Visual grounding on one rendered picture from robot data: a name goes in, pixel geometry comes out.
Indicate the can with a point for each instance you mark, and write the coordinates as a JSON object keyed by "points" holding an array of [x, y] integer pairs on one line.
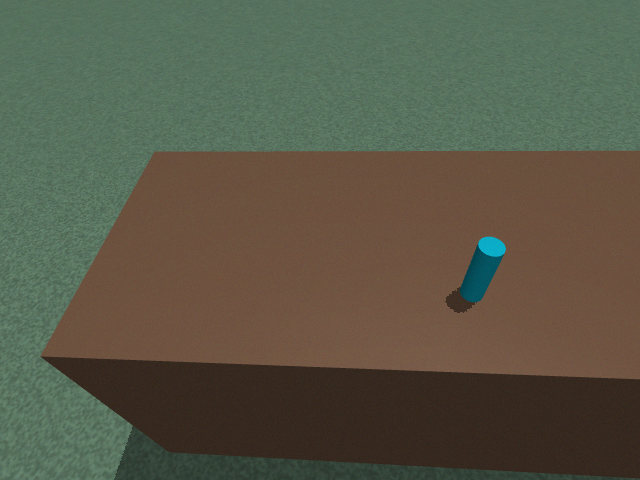
{"points": [[485, 261]]}

